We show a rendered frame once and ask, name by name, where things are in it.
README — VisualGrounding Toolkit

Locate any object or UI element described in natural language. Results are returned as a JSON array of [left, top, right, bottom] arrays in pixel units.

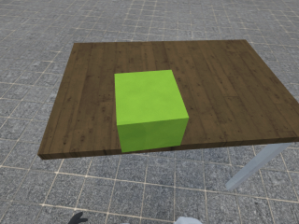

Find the left robot hand
[[67, 212, 89, 224]]

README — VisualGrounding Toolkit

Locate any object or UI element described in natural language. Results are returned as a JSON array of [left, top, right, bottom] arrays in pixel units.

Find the table
[[37, 39, 299, 190]]

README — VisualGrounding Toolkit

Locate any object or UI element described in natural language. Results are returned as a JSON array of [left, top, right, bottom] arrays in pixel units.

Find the carton
[[114, 70, 189, 153]]

